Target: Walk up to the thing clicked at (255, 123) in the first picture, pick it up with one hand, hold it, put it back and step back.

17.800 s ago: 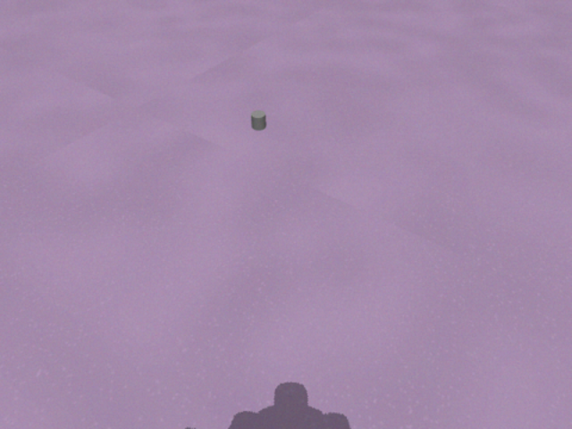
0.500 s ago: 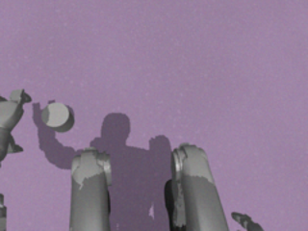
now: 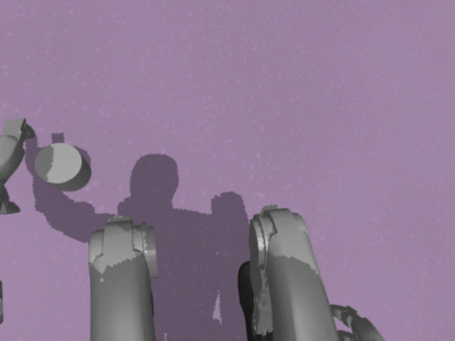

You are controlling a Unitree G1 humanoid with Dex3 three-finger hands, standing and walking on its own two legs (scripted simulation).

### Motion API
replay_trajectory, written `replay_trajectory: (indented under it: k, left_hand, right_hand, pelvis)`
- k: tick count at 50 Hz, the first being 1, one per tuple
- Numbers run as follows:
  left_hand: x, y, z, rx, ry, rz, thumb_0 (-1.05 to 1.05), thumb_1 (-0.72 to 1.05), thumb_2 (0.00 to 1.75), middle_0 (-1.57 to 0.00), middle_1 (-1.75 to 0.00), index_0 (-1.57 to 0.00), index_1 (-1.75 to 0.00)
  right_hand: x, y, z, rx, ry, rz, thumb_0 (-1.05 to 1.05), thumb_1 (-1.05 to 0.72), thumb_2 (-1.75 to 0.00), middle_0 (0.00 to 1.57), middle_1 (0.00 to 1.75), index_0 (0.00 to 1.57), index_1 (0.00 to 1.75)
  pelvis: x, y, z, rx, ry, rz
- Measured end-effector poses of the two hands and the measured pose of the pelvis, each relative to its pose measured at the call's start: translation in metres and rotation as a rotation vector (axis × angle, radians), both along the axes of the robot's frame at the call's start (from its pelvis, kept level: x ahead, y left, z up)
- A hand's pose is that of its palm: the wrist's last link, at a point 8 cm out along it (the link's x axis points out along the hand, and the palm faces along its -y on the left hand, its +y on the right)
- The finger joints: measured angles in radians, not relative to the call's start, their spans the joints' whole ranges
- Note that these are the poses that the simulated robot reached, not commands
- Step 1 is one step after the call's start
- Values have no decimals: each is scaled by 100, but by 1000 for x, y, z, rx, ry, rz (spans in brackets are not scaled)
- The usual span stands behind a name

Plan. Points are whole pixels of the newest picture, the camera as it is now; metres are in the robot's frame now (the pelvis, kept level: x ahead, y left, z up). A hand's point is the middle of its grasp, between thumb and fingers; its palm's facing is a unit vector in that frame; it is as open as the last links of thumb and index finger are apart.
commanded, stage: rise first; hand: left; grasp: from above
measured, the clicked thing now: (65, 168) +0.45 +0.31 -0.29
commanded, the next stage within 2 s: approach in 0.44 s
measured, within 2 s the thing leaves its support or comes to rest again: neither
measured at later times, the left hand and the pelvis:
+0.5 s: hand (18, 174) +0.41 +0.35 -0.18, palm faces -0.44 -0.10 -0.89, open 14.1 cm; pelvis +0.00 +0.00 -0.01, yaw -1 degrees
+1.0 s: hand (56, 142) +0.47 +0.29 -0.17, palm faces -0.38 -0.06 -0.92, open 14.1 cm; pelvis +0.01 +0.00 -0.01, yaw -1 degrees
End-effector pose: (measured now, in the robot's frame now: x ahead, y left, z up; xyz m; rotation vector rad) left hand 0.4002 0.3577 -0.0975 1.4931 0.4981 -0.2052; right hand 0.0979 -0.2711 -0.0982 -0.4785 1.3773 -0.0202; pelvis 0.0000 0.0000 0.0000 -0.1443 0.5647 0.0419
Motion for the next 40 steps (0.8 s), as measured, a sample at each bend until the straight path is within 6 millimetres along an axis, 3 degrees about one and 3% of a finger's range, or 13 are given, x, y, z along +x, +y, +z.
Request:
replay_trajectory:
  k: [18, 31, 40]
  left_hand:
    - [12, -6, -17, -12, 15, 12, 0, -53, 101, -8, -103, -8, -103]
    - [14, -8, -26, -16, 11, 7, 0, -54, 102, -8, -103, -7, -103]
    - [33, -36, -35, -15, -15, -69, 0, -53, 100, -8, -104, -8, -103]
  right_hand:
    - [-15, -2, -3, -8, 44, -16, 0, -91, -90, 20, 30, 21, 30]
    - [-14, -4, -7, -12, 48, -3, 0, -91, -89, 20, 30, 21, 30]
    - [-17, -4, -6, -16, 35, -4, 0, -91, -89, 20, 30, 21, 30]
  pelvis:
    - [4, 0, -7, -6, 5, -8]
    - [4, 0, -13, -7, 0, -11]
    - [5, -1, -16, -6, 3, -12]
